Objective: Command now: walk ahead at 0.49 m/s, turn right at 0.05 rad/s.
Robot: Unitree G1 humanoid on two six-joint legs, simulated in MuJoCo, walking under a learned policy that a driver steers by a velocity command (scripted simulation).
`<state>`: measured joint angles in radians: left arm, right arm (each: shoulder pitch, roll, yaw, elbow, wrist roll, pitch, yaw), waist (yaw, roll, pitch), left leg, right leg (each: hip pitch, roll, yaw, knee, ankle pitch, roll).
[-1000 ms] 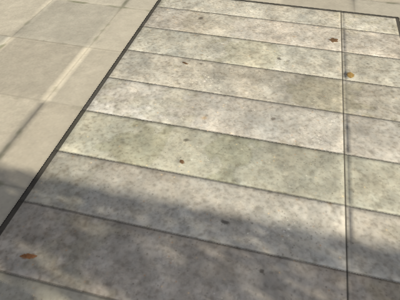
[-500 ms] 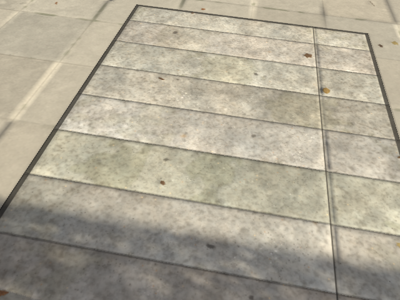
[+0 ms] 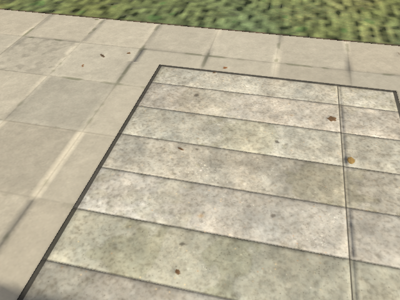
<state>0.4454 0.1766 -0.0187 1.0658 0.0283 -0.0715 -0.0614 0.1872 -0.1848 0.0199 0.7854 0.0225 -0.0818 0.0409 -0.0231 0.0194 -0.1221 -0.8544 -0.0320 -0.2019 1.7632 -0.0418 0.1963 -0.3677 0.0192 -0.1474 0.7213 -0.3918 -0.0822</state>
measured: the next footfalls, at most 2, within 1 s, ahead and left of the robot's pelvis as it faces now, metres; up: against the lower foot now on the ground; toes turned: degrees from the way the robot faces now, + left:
left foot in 0.34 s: +0.34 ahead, +0.14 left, +0.00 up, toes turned -9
right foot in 0.84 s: +0.53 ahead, -0.22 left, +0.00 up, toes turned -28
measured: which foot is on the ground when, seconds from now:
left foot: up 0.00-0.32, down 0.34-0.86, up 0.88-1.00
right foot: down 0.00-0.36, up 0.38-0.82, down 0.84-1.00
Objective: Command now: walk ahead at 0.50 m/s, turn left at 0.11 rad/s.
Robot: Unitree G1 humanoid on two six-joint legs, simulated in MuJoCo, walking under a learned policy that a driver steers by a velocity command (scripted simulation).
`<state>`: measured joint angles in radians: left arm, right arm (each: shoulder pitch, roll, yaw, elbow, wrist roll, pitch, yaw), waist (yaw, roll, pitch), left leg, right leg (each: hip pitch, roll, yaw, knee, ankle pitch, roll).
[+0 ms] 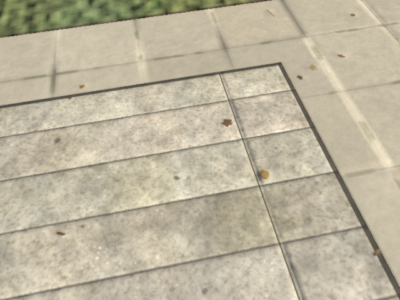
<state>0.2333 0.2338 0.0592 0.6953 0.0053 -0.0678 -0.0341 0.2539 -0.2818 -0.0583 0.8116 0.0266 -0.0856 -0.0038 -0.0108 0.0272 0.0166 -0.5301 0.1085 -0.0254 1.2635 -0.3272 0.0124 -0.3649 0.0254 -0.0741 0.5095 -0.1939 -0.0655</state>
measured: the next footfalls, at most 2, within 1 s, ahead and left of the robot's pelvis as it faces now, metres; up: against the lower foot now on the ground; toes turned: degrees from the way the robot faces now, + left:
left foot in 0.42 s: +0.36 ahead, +0.19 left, +0.00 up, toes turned +15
right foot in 0.94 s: +0.72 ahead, +0.09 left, +0.00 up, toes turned +16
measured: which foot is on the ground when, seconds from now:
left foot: up 0.00-0.40, down 0.42-0.96, up 0.98-1.00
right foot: down 0.00-0.40, up 0.42-0.92, down 0.94-1.00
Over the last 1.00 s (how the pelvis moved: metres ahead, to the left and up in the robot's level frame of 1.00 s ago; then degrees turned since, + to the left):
0.49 -0.10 0.02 -25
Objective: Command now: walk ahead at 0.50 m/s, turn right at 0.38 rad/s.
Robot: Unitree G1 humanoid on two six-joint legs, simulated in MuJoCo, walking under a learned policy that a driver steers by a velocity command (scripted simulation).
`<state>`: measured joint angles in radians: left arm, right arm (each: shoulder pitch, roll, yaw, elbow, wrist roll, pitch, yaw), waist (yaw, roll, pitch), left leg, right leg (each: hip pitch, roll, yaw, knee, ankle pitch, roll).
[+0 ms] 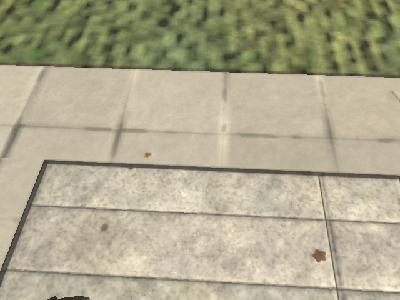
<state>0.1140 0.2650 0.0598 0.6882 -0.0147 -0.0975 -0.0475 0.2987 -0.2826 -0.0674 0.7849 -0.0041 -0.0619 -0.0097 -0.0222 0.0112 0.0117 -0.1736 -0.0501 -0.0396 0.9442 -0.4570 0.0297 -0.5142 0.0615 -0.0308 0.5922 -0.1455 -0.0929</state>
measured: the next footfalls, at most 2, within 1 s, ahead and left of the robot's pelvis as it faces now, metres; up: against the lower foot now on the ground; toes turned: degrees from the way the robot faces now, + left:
left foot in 0.44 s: +0.42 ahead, +0.09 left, +0.00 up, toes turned -14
right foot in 0.94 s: +0.62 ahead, -0.21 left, +0.00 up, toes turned -13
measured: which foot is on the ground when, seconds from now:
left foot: up 0.00-0.42, down 0.44-0.96, up 0.98-1.00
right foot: down 0.00-0.46, up 0.48-0.92, down 0.94-1.00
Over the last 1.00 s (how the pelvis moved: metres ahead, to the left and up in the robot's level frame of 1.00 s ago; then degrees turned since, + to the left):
0.57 0.13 -0.02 15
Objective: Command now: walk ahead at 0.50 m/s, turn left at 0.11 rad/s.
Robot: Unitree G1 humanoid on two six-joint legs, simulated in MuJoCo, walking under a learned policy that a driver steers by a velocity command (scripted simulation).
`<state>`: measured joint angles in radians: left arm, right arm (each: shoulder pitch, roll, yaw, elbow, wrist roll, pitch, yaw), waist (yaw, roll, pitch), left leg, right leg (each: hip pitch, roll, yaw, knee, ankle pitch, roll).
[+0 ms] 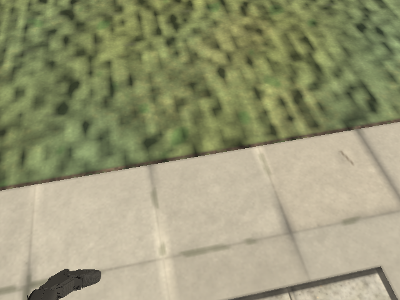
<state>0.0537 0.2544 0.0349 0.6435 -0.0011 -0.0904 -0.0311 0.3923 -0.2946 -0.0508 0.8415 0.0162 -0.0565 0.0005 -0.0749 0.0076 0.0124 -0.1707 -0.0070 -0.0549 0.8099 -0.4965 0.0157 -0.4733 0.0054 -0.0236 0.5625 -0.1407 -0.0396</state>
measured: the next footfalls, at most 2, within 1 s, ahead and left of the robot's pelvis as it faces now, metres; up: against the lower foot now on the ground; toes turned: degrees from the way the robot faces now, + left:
left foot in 0.46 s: +0.38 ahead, +0.16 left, +0.00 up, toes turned +11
right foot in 0.82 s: +0.38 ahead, -0.09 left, +0.00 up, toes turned +11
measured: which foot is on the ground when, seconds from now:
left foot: up 0.00-0.44, down 0.46-1.00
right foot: down 0.00-0.48, up 0.50-0.80, down 0.82-1.00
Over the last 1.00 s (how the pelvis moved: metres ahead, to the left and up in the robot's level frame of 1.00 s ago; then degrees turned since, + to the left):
0.52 -0.08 0.01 -12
